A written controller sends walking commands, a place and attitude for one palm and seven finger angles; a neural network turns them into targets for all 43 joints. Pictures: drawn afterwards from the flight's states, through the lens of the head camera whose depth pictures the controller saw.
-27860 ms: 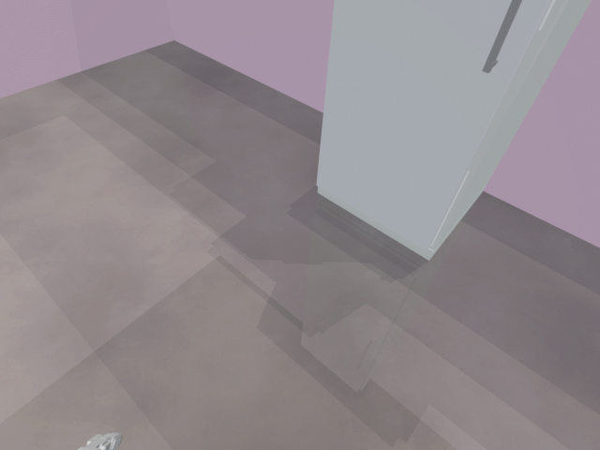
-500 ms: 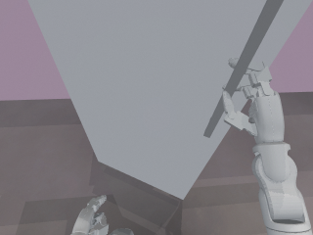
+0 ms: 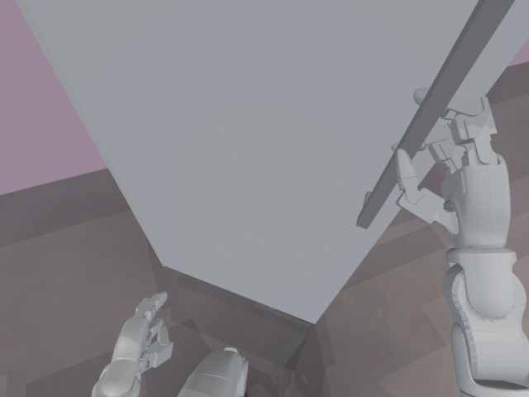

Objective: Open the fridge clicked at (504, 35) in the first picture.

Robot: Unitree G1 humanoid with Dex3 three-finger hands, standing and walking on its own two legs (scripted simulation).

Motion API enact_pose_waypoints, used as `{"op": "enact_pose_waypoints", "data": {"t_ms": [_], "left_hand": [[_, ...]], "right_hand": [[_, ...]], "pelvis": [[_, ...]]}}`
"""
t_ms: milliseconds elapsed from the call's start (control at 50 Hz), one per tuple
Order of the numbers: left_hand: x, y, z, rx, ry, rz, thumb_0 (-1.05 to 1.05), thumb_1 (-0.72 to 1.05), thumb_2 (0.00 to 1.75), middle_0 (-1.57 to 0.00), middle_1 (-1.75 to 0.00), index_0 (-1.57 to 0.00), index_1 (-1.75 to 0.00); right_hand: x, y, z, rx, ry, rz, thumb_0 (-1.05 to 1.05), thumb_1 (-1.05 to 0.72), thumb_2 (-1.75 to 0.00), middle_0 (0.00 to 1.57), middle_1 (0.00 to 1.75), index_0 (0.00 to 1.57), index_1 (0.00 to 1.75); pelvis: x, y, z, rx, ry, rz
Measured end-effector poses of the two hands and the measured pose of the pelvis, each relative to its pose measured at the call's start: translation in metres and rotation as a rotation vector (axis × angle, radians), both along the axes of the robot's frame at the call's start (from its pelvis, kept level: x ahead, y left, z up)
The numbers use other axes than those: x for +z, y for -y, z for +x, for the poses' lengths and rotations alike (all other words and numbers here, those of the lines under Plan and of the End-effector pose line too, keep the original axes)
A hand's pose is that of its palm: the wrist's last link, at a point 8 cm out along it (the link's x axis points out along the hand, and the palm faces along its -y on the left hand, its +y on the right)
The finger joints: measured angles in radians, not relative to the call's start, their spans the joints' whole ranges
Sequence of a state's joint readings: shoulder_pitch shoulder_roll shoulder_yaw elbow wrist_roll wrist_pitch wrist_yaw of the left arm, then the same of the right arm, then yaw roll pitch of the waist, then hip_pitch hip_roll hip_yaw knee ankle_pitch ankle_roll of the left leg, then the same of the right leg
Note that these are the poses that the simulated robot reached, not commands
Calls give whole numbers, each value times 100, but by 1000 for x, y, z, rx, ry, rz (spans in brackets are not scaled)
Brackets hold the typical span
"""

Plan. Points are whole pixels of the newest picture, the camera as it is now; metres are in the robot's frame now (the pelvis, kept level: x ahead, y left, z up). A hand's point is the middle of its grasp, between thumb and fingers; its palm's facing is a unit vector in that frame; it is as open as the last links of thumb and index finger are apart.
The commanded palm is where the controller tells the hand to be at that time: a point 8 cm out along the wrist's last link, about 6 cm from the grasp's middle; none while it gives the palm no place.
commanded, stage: walk backward, drawing the door open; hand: right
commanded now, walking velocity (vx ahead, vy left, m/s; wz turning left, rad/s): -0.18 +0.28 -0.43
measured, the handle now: (419, 117) +0.37 -0.10 +0.25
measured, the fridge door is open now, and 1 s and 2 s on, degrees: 43 72 65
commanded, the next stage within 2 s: stop walking and hold the door back in 0.72 s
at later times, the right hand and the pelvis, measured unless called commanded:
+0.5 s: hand (314, 327) +0.17 -0.01 +0.20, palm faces +0.35 +0.89 -0.29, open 8.0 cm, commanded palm +0.12 -0.04 +0.21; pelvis -0.05 +0.21 -0.01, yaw -18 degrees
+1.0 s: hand out of the picture +0.10 +0.07 +0.20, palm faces +0.75 +0.61 -0.27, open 7.8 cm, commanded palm +0.06 +0.03 +0.20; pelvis -0.02 +0.41 +0.00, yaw -36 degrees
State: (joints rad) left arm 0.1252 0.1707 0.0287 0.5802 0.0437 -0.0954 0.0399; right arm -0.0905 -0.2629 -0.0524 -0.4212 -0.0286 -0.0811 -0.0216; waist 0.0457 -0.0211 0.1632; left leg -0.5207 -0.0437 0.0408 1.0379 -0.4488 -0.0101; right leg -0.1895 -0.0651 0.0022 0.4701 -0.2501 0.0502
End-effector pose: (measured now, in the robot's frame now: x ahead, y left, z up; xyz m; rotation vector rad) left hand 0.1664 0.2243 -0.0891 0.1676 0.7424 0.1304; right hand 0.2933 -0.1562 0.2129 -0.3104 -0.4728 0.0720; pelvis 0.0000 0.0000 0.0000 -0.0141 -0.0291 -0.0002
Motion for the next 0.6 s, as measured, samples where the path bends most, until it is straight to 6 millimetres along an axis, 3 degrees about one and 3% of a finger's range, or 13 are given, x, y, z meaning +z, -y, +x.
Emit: {"op": "enact_pose_waypoints", "data": {"t_ms": [100, 160, 200, 280, 360, 460, 600], "left_hand": [[-12, -27, -8, -92, -36, -66, 1, 90, 90, -20, -30, -20, -30], [-27, -54, -5, -121, -34, -101, 1, 90, 90, -20, -30, -20, -30], [-30, -75, -4, -130, -49, -85, 1, 90, 90, -20, -30, -20, -30], [-18, -117, -3, -136, -74, -4, 2, 90, 90, -20, -30, -20, -30], [1, -146, 2, -180, -72, 83, 2, 90, 90, -20, -30, -20, -30], [8, -165, 15, -256, 14, 150, 1, 90, 90, -20, -30, -20, -30], [21, -172, 11, -414, -51, 82, 1, 90, 90, -20, -30, -20, -30]], "right_hand": [[-1, -20, -34, -111, -2, 12, -11, -64, -86, 41, 140, 9, 100], [-3, -34, -56, -209, 38, -18, -15, -62, -91, 43, 140, 7, 100], [-3, -44, -70, -262, 35, -21, -15, -60, -93, 44, 140, 6, 100], [-1, -60, -98, -298, 12, 1, -14, -60, -92, 45, 140, 8, 104], [-1, -77, -124, -305, 18, 23, -13, -59, -90, 46, 140, 11, 105], [-8, -96, -152, -315, 104, 7, -18, -58, -89, 47, 140, 10, 101], [-5, -125, -182, -427, 50, 39, -14, -59, -87, 47, 140, 11, 103]], "pelvis": [[-4, -55, -15, -27, 15, 30], [-18, -95, -19, -42, 17, 18], [-18, -113, -26, -83, 23, 23], [-7, -141, -33, -156, 12, -10], [-1, -166, -37, -237, -8, -7], [-18, -193, -45, -302, -24, 36], [8, -254, -46, -387, 12, 86]]}}
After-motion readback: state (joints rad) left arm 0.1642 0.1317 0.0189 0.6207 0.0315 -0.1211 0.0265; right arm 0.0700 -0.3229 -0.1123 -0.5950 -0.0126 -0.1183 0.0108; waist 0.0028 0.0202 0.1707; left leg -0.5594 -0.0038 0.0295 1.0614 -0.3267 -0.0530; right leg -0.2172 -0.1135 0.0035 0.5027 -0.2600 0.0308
